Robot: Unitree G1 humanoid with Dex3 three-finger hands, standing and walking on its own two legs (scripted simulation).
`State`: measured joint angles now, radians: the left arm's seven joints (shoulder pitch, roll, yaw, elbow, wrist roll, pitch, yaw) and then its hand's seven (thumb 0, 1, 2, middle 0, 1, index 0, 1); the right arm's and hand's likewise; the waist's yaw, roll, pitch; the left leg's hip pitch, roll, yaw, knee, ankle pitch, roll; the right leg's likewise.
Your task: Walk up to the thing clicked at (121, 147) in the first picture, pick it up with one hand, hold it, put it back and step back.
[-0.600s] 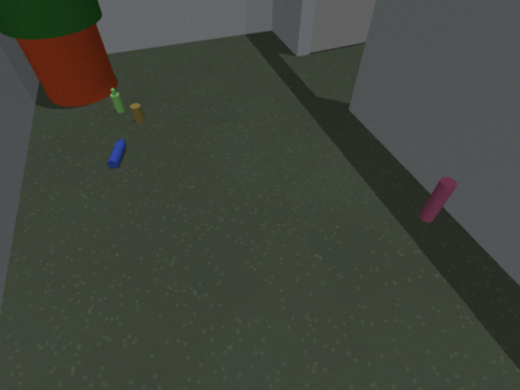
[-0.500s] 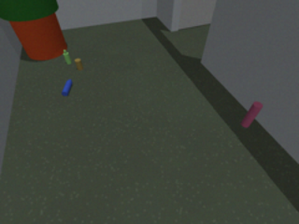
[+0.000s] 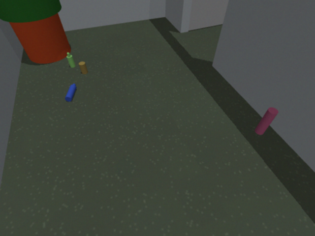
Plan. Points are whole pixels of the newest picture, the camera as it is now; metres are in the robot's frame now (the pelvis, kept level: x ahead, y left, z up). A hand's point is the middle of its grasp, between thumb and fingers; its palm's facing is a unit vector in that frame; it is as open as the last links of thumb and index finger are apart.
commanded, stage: stand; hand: left
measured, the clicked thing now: (71, 91) +1.45 +0.87 -0.75
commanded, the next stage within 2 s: walk up in 0.52 s
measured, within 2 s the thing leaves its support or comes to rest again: neither
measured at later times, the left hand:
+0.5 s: hand out of the picture +0.07 +0.25 -0.16, palm faces -0.03 -0.94 -0.33, open 7.4 cm
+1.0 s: hand (22, 234) +0.16 +0.41 -0.17, palm faces +0.30 -0.91 -0.30, open 7.4 cm
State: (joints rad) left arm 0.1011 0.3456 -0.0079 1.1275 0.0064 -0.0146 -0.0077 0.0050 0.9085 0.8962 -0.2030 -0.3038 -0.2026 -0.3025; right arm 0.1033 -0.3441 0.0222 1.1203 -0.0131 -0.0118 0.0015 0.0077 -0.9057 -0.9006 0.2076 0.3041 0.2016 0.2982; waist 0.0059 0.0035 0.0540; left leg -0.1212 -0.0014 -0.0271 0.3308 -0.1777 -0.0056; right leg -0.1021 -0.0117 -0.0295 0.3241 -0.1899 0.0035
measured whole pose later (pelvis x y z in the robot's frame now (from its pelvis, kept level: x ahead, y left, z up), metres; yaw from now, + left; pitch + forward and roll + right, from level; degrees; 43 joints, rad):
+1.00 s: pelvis +0.13 +0.10 -0.03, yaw +21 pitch -4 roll +2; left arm 0.10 0.49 0.07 0.94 0.03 -0.02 -0.11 0.01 0.91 0.90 -0.20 -0.30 -0.20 -0.30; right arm 0.26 -0.41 -0.06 0.94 -0.01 -0.03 0.08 0.01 -0.91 -0.90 0.21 0.30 0.20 0.30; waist -0.01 -0.14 0.04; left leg -0.29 0.02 0.07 0.63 -0.28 0.02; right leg -0.36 -0.06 -0.04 1.11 -0.49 -0.03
